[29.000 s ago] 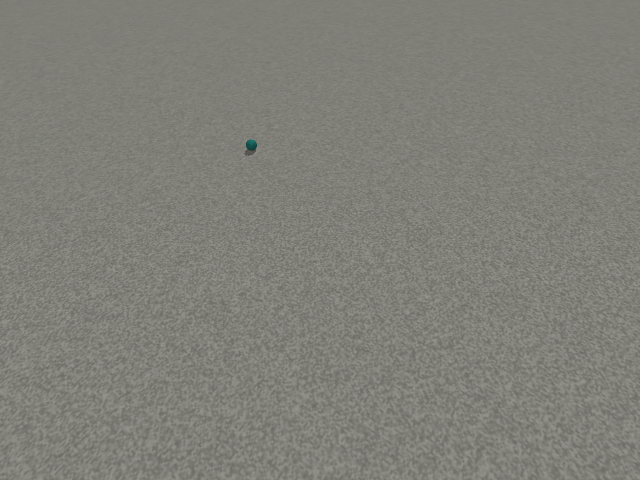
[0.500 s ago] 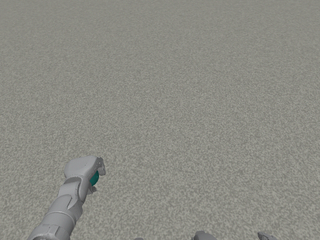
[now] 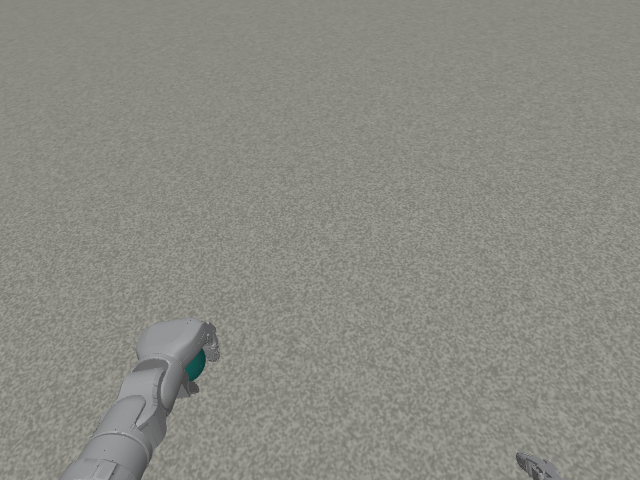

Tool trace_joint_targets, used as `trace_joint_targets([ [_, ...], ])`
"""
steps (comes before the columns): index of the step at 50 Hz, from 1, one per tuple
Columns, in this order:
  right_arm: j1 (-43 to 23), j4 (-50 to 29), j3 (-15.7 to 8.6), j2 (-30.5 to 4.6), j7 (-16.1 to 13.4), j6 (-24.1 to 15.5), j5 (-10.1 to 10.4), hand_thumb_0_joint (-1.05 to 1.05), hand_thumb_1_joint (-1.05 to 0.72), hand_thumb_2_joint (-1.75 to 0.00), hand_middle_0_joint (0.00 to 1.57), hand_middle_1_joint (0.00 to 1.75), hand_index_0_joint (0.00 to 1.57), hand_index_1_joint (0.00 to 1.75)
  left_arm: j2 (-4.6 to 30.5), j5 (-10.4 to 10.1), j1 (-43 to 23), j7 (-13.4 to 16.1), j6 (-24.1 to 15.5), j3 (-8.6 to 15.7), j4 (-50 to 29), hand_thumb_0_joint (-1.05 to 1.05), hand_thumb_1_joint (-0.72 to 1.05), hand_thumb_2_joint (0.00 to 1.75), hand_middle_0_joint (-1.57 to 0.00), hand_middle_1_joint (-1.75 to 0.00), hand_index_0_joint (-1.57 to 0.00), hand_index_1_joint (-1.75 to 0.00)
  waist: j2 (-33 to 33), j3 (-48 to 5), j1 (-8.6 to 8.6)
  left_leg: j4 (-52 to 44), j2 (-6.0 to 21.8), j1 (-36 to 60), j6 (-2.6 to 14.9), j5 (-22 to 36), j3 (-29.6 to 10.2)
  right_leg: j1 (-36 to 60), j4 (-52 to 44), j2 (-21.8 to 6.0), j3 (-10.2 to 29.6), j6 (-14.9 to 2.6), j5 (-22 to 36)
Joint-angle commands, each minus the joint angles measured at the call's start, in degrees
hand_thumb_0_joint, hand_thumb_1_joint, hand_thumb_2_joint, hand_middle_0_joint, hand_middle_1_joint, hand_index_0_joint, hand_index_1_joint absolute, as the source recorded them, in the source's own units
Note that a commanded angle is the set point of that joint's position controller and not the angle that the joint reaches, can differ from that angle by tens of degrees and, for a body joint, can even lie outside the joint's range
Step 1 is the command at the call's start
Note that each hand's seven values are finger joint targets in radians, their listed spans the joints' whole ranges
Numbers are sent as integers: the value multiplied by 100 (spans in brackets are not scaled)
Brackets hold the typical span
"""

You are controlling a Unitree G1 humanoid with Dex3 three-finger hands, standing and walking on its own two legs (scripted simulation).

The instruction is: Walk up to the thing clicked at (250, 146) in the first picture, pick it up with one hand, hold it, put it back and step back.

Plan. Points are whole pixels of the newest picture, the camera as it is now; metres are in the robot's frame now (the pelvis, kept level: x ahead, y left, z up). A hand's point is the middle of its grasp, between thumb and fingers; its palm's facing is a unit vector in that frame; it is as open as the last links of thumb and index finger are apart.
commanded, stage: hold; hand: left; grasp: from above
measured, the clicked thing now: (184, 361) +0.32 +0.24 -0.07
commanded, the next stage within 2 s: crouch in 1.50 s
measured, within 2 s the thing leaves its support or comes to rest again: neither
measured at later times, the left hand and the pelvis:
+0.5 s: hand (183, 376) +0.29 +0.22 -0.04, palm faces -0.45 -0.06 -0.89, open 7.2 cm; pelvis -0.01 +0.00 +0.01, yaw +0 degrees
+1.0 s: hand (180, 377) +0.28 +0.21 -0.02, palm faces -0.44 -0.06 -0.89, open 7.2 cm; pelvis -0.01 -0.01 +0.02, yaw +0 degrees
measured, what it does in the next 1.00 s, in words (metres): stands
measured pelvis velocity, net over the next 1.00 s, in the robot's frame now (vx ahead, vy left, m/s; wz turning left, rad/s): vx -0.01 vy -0.01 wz -0.01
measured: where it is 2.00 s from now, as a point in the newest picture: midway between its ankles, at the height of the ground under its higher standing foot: outside the picture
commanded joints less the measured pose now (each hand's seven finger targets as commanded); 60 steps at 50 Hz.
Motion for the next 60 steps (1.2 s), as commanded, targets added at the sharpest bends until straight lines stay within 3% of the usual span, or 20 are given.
trace_joint_targets([
  [1, -76, -648, -303, -823, -43, -143, 4, 0, -90, -90, 20, 30, 20, 30, 1197, 17, -1821, 119, -42, 524, -1308, 0, 61, 66, -88, -80, -95, -73, -8, -1657, -19, -567, -196, 981, 8, 2084, -22, 867, -487, 279, -152, -207, 1668],
  [11, -176, -783, -288, -820, -48, -56, 32, 0, -90, -90, 20, 30, 20, 30, 1269, 64, -1783, -22, -62, 591, -1592, 0, 61, 68, -89, -81, -95, -74, 18, -1521, 36, -734, -203, 1103, 39, 2066, 31, 971, -638, 255, -119, -207, 1682],
  [17, -338, -897, -263, -806, -57, -39, 47, 0, -90, -90, 20, 30, 20, 30, 1201, 21, -1583, -105, -50, 595, -1553, 0, 62, 70, -90, -83, -96, -77, -123, -1253, 65, -915, -221, 1096, 69, 1632, 51, 1005, -843, 239, -100, -190, 1304],
  [40, -674, -1018, -169, -748, -128, -78, 104, 0, -91, -90, 20, 30, 20, 30, 1284, -51, -1701, -265, -107, 612, -2015, 0, 58, 68, -85, -87, -92, -80, -117, -1054, 132, -1321, -237, 1354, 94, 1225, 89, 1220, -1250, 190, -72, -171, 871],
  [49, -716, -988, -145, -733, -169, -70, 111, 0, -91, -90, 20, 30, 20, 30, 1342, -74, -1722, -369, -134, 660, -2079, 0, 53, 68, -82, -85, -88, -79, -8, -1081, 165, -1422, -207, 1582, 73, 1482, 75, 1340, -1299, 219, -107, -190, 1088],
  [54, -772, -1041, -133, -716, -156, -60, 120, 0, -91, -90, 20, 30, 20, 30, 1097, -132, -1311, -412, -116, 524, -1905, 0, 54, 68, -83, -86, -89, -79, -192, -883, 177, -1481, -204, 1537, 79, 1477, 65, 1368, -1366, 217, -126, -189, 1060],
  [60, -778, -1063, -135, -703, -172, -43, 123, 0, -91, -90, 20, 30, 20, 30, 1397, -64, -1549, -391, -220, 744, -2178, 0, 53, 71, -84, -84, -90, -79, -64, -1097, 202, -1483, -237, 1649, 87, 1521, 89, 1455, -1388, 191, -85, -181, 1109],
])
